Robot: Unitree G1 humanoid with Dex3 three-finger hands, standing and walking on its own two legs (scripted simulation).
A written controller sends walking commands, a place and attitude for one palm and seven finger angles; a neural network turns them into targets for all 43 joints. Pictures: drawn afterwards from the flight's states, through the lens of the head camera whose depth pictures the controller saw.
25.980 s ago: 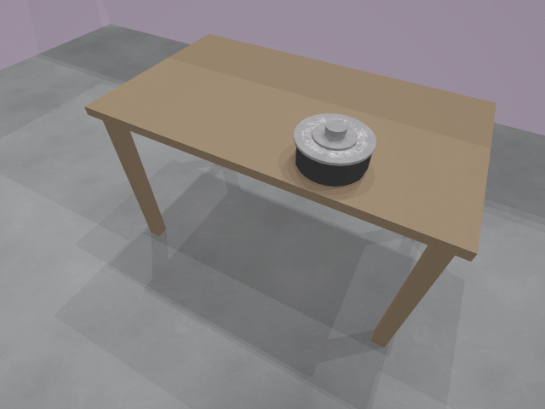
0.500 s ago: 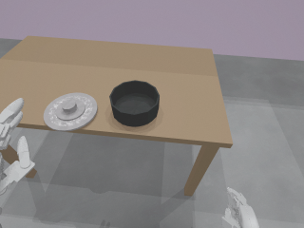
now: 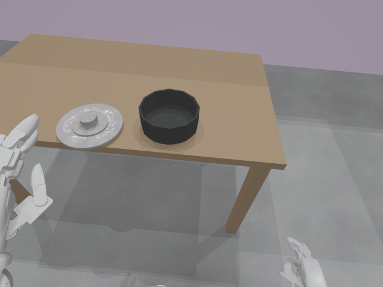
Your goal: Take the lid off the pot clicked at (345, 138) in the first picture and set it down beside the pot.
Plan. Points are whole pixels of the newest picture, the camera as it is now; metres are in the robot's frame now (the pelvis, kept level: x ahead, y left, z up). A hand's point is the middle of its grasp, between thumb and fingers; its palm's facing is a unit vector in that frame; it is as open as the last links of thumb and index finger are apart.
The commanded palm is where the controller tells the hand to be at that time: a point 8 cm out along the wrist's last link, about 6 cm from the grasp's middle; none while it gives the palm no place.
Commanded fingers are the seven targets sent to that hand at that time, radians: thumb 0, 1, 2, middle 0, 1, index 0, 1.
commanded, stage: step back with the hand held close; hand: left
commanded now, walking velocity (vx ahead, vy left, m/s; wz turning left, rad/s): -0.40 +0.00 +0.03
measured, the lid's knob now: (88, 118) +0.58 +0.37 -0.05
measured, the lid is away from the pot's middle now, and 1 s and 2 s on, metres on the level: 0.26 0.26 0.26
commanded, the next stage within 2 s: stop stepping back and stand still in 0.36 s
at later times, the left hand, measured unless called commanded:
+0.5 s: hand (12, 262) +0.12 +0.24 +0.16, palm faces +0.20 -0.90 -0.38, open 7.4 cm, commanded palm +0.03 +0.31 +0.19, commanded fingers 0.00 0.90 0.90 -0.20 -0.30 -0.20 -0.30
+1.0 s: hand out of the picture -0.01 +0.24 +0.16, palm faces +0.31 -0.86 -0.41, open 7.4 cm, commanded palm -0.06 +0.30 +0.19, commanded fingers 0.00 0.90 0.90 -0.20 -0.30 -0.20 -0.30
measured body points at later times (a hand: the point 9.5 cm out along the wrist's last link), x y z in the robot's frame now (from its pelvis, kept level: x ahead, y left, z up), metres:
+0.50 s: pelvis -0.11 +0.03 +0.00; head -0.09 +0.06 +0.45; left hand +0.11 +0.29 +0.18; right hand +0.04 -0.22 -0.07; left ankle -0.04 +0.13 -0.73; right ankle -0.10 -0.11 -0.69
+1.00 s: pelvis -0.20 +0.02 +0.00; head -0.24 +0.02 +0.45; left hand -0.03 +0.28 +0.18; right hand -0.05 -0.23 -0.07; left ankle -0.20 +0.18 -0.73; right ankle -0.16 -0.07 -0.72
